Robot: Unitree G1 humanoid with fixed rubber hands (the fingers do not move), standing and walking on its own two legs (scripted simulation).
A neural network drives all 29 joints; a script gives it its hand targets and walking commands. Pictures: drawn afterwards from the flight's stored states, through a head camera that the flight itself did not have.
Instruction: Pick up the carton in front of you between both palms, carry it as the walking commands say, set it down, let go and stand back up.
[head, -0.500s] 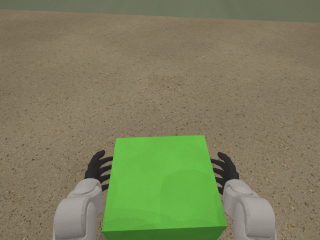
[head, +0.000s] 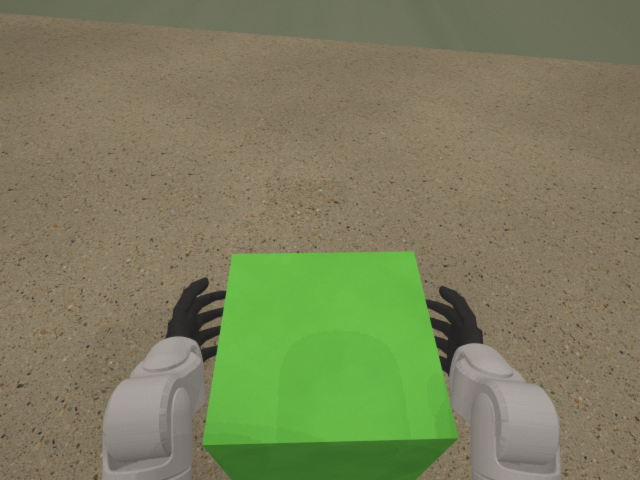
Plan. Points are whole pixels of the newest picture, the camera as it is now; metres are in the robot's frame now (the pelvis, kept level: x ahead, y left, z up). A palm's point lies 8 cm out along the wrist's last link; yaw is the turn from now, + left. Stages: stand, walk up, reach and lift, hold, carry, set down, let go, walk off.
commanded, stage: carry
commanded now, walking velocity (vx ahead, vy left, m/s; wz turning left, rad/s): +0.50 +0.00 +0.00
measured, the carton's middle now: (324, 379) +0.25 +0.00 +0.01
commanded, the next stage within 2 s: none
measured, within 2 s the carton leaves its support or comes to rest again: neither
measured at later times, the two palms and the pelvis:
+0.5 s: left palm (247, 176) +0.57 +0.12 +0.08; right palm (421, 179) +0.59 -0.18 +0.07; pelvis +0.33 -0.05 +0.00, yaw +3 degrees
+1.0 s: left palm (241, 79) +0.91 +0.16 +0.09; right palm (374, 82) +0.91 -0.14 +0.10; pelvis +0.65 +0.01 +0.00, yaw +0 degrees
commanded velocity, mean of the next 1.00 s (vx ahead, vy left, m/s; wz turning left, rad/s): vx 0.38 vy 0.00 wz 0.00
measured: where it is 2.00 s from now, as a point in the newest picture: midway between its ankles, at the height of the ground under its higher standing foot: (303, 335)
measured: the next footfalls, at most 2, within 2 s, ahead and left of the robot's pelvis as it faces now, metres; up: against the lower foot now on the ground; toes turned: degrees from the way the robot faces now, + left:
right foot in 0.22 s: +0.33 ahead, -0.14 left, +0.00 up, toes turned -10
left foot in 0.70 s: +0.67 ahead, +0.09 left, +0.00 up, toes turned +13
